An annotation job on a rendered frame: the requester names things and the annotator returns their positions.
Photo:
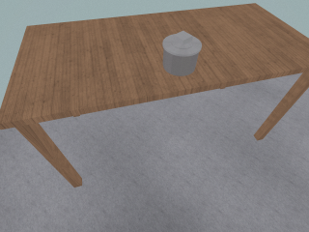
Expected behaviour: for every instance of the table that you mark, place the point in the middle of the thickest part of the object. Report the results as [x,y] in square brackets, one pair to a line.
[72,68]

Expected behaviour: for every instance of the pot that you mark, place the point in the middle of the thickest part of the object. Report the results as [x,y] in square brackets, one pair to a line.
[179,65]

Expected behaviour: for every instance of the knob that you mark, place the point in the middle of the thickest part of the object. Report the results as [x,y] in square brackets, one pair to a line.
[182,37]

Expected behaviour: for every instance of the lid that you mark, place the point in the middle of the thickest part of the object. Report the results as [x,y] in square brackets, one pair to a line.
[182,50]

